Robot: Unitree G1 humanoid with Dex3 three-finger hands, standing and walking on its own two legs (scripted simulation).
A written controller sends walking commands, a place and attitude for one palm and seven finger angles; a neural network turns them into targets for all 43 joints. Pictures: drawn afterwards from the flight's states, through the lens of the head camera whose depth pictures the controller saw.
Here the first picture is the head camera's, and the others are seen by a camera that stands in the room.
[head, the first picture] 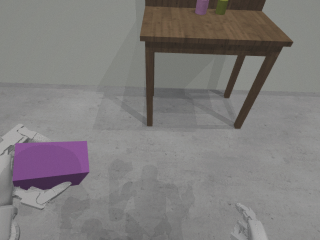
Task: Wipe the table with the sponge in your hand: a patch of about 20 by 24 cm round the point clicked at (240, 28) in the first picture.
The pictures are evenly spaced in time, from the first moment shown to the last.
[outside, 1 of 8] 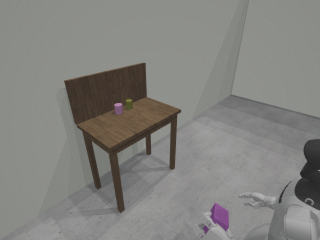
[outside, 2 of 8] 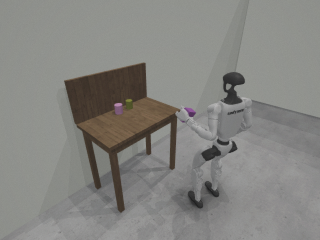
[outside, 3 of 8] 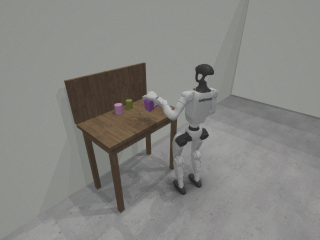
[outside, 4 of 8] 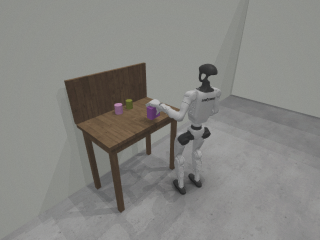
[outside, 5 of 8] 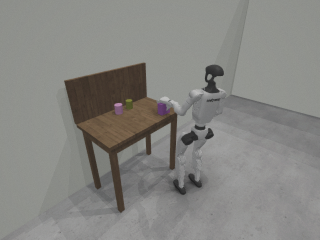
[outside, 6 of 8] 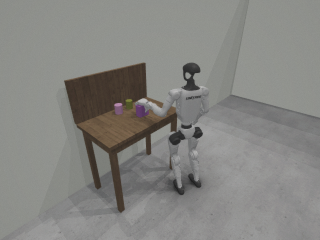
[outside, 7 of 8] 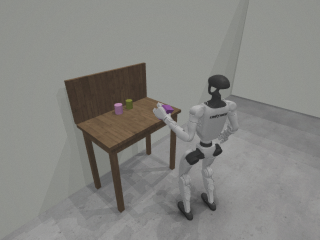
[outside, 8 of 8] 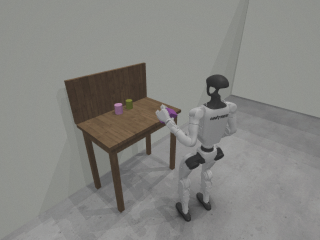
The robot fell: no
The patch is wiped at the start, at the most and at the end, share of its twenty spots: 0.00 1.00 1.00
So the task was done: yes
